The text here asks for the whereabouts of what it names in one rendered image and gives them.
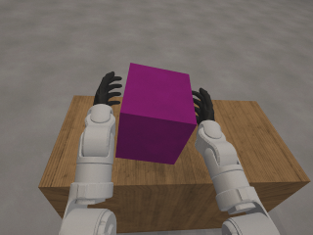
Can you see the pedestal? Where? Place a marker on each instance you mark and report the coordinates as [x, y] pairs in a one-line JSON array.
[[153, 197]]

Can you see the robot right upper arm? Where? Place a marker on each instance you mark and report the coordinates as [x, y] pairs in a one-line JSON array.
[[249, 224]]

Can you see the left robot hand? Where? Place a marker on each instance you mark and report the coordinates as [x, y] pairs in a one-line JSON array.
[[102, 94]]

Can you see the carton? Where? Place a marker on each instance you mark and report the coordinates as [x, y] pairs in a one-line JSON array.
[[157, 115]]

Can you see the left robot forearm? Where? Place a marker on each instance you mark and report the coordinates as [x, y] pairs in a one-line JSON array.
[[93, 174]]

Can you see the right robot forearm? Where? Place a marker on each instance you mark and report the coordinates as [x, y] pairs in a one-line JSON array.
[[233, 192]]

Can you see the robot left upper arm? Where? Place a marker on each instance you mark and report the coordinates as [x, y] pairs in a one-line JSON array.
[[89, 221]]

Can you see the right robot hand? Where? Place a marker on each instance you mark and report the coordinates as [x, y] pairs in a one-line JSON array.
[[205, 110]]

